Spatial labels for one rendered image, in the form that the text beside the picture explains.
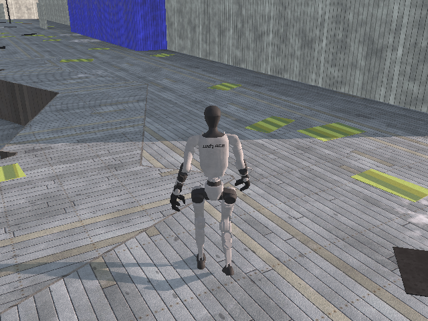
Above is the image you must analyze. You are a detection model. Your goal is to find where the left robot forearm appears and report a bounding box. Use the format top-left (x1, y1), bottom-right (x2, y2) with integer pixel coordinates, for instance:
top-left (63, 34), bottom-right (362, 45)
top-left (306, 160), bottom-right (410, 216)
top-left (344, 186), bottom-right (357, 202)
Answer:
top-left (173, 163), bottom-right (188, 195)

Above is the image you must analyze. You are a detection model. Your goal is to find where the humanoid robot torso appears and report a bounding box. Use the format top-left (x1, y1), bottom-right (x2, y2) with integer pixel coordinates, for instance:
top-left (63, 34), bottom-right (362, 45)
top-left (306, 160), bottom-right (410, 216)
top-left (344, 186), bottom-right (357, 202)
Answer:
top-left (198, 131), bottom-right (229, 201)

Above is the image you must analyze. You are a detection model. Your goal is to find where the robot right hand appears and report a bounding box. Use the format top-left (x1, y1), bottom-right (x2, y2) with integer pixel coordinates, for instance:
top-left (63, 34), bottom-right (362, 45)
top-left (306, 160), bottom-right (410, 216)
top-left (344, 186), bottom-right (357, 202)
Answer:
top-left (235, 179), bottom-right (250, 191)

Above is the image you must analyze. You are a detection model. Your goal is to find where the robot right upper arm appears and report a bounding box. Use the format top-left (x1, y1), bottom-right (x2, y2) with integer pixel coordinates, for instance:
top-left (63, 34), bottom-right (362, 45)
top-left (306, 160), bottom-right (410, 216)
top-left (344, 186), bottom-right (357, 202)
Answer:
top-left (227, 134), bottom-right (245, 170)

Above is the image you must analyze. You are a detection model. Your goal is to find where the robot left hand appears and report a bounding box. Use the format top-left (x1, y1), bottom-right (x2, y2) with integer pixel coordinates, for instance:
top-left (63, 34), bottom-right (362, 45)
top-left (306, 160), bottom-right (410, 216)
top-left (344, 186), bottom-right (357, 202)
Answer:
top-left (170, 193), bottom-right (185, 212)

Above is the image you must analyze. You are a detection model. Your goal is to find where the right robot forearm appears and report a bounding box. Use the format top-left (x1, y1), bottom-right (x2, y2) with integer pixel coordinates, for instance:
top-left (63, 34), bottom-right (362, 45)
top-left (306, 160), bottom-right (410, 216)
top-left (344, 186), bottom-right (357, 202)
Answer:
top-left (238, 160), bottom-right (249, 182)

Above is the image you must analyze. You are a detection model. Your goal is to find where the robot left upper arm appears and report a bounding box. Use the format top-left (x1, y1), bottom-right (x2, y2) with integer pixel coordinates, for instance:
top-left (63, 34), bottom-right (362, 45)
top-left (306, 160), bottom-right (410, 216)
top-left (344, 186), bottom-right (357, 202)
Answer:
top-left (181, 135), bottom-right (199, 173)

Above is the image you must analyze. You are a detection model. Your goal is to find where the robot right foot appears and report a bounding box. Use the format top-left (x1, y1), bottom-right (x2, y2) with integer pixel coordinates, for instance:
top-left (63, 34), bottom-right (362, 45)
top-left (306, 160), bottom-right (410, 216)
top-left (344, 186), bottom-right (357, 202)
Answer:
top-left (222, 264), bottom-right (234, 276)

